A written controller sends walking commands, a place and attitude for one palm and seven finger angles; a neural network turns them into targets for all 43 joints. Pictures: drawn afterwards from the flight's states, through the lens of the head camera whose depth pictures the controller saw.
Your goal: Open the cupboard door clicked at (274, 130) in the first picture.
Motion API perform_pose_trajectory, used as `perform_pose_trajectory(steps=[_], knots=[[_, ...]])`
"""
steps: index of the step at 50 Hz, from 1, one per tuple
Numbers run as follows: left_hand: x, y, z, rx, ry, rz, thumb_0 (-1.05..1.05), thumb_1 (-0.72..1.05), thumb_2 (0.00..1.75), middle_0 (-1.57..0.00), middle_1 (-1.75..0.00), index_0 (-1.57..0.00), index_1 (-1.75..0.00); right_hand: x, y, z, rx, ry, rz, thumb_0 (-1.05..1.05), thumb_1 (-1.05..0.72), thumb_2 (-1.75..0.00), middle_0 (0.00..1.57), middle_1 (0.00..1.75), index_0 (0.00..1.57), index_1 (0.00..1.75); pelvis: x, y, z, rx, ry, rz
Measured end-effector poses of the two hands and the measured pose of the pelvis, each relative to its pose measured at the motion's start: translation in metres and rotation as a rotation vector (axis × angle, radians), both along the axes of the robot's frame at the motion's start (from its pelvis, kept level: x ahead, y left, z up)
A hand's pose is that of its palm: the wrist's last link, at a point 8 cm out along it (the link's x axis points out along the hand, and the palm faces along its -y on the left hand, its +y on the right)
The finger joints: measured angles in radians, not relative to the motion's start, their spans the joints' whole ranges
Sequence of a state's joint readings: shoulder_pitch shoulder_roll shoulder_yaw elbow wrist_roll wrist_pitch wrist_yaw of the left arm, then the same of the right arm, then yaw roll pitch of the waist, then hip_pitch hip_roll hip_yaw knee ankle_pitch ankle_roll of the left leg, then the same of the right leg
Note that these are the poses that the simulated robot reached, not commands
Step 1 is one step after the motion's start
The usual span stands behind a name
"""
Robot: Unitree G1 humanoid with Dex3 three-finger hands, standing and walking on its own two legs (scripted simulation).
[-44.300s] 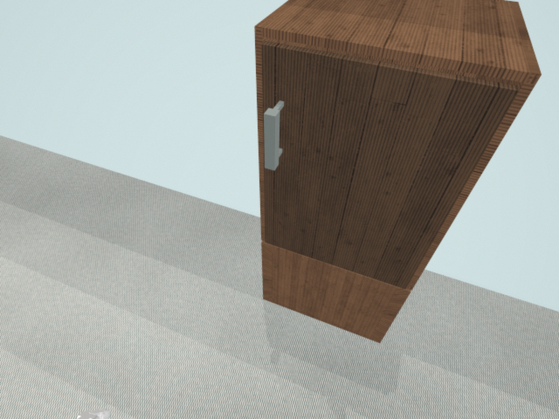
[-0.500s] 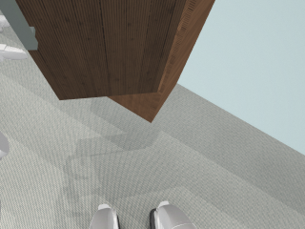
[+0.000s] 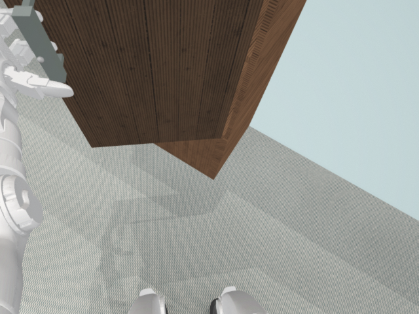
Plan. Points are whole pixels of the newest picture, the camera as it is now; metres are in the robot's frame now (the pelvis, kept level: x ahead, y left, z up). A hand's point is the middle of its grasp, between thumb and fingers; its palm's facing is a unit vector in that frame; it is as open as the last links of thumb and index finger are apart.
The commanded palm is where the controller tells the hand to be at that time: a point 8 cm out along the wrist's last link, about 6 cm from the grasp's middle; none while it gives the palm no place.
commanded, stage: slide the fingers in behind the handle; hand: left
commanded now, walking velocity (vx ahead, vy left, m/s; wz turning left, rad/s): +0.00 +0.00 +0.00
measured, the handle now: (45, 40) +0.59 +0.23 +0.12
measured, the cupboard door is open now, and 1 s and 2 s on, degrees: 40 40 42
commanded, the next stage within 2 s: close the thumb around the handle in 0.84 s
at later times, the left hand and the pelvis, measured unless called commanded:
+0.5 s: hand (55, 61) +0.53 +0.21 +0.12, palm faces +0.06 -1.00 +0.00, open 14.0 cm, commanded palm +0.52 +0.24 +0.11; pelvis -0.01 -0.01 +0.00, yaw +1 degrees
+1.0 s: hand (55, 61) +0.53 +0.21 +0.12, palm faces +0.06 -1.00 +0.01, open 14.0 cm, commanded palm +0.51 +0.24 +0.11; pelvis +0.00 +0.00 +0.00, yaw +0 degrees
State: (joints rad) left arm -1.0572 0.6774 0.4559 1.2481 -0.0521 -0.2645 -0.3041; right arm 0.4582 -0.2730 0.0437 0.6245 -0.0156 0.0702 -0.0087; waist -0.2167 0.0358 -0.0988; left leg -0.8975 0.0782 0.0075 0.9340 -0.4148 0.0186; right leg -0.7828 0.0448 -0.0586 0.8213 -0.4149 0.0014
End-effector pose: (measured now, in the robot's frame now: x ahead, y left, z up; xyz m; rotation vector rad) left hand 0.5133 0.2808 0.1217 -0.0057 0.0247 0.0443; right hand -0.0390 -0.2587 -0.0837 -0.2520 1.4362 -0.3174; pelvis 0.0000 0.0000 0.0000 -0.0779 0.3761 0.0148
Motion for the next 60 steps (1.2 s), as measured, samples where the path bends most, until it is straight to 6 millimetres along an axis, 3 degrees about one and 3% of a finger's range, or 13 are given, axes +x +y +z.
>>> perform_pose_trajectory(steps=[12,33,49,54,60], knots=[[-0.005,-0.018,0.0,-0.003,0.003,0.011,-0.01,-0.5,0.3,-0.3,-1.2,-0.3,-1.2,0.006,-0.002,-0.006,0.02,-0.035,0.013,0.0,-0.9,-0.89,0.2,0.3,0.21,0.3,-0.004,-0.004,-0.001,0.008,-0.016,0.004],[-0.004,-0.022,0.0,0.002,0.001,0.017,-0.01,-0.5,0.3,-0.29,-1.2,-0.3,-1.2,-0.023,-0.009,-0.001,0.002,0.029,-0.006,0.0,-0.9,-0.89,0.2,0.3,0.21,0.3,-0.01,-0.008,-0.002,0.006,-0.007,0.008],[-0.003,-0.022,-0.001,-0.005,-0.004,0.014,-0.01,-0.5,0.3,-0.29,-1.2,-0.3,-1.2,-0.009,-0.002,-0.004,0.017,-0.003,0.0,0.0,-0.9,-0.89,0.2,0.3,0.21,0.3,-0.005,-0.003,0.0,0.006,-0.011,0.004],[-0.003,-0.022,-0.001,-0.001,-0.003,0.016,-0.01,-0.43,0.33,-0.29,-1.21,-0.3,-1.21,-0.004,0.0,-0.006,0.022,-0.01,0.007,0.0,-0.9,-0.89,0.2,0.3,0.21,0.3,-0.004,-0.002,-0.001,0.007,-0.011,0.006],[-0.002,-0.022,-0.001,-0.001,-0.001,0.018,-0.01,-0.21,0.42,-0.31,-1.23,-0.32,-1.23,-0.002,0.0,-0.006,0.02,-0.012,0.012,0.0,-0.9,-0.89,0.2,0.3,0.21,0.3,-0.004,-0.001,-0.001,0.006,-0.008,0.007]])
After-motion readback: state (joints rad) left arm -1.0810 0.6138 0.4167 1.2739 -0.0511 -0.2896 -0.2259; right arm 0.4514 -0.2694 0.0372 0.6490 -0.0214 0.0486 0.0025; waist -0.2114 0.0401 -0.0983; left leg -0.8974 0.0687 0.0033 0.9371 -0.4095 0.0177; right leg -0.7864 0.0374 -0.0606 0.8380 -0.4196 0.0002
